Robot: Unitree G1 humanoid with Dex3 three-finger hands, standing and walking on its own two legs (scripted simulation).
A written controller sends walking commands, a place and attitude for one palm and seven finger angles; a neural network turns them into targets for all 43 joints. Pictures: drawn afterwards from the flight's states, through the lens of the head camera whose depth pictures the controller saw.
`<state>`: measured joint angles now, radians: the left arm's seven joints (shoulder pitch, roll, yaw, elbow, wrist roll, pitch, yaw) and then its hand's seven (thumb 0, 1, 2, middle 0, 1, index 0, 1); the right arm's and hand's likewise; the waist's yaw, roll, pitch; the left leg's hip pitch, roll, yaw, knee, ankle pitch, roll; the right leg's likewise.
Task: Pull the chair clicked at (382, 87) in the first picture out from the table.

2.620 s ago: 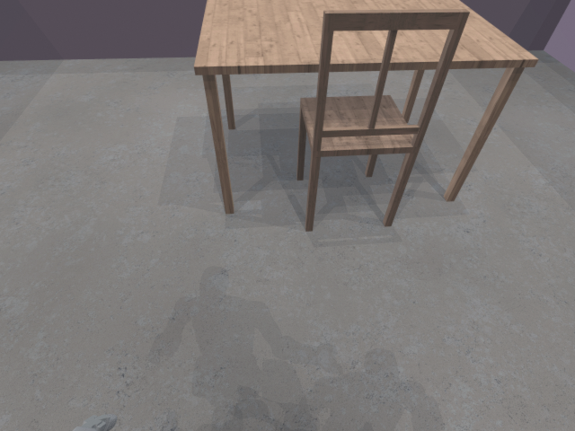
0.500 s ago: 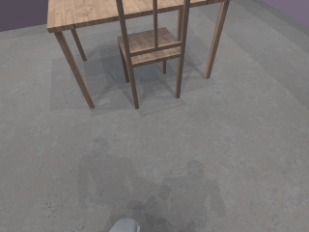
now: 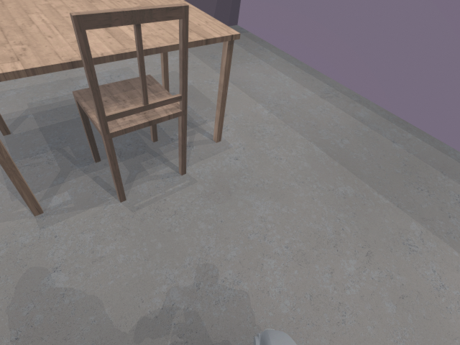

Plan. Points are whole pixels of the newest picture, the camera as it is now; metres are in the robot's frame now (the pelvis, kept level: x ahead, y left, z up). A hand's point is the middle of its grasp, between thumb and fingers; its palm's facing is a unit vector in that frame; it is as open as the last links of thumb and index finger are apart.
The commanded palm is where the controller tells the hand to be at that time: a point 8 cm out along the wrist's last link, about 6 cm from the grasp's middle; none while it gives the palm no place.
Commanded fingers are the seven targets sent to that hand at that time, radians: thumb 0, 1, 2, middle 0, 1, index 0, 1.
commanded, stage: walk to a spot facing it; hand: left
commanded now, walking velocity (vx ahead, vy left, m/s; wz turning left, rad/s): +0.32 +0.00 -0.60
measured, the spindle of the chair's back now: (141, 67) +1.07 +0.42 -0.07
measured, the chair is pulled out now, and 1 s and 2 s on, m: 0.00 0.00 0.00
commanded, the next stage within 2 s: turn to face it in 1.36 s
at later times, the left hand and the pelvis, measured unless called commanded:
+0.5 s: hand (205, 264) +0.35 +0.07 -0.19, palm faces -0.29 -0.95 -0.15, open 7.3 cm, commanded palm none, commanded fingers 0.00 0.90 0.90 -0.20 -0.30 -0.20 -0.30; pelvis +0.20 -0.07 -0.02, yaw -15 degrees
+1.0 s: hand (200, 217) +0.49 +0.10 -0.18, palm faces -0.32 -0.94 -0.13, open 7.3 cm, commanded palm none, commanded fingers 0.00 0.90 0.90 -0.20 -0.30 -0.20 -0.30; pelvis +0.42 -0.07 +0.00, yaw -24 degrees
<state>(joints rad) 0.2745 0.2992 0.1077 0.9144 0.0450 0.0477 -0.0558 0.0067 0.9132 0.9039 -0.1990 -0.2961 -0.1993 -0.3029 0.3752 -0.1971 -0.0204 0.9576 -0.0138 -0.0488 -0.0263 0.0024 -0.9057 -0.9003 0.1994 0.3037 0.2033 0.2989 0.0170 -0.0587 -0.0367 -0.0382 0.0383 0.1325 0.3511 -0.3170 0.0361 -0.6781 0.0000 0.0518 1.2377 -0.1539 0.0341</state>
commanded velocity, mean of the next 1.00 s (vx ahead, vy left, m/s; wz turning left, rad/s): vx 0.36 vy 0.00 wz -0.33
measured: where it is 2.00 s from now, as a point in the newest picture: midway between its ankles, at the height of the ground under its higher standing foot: (280, 263)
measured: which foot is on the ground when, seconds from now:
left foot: down 0.00-0.32, up 0.34-0.74, down 0.76-1.00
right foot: up 0.00-0.32, down 0.34-0.78, up 0.80-1.00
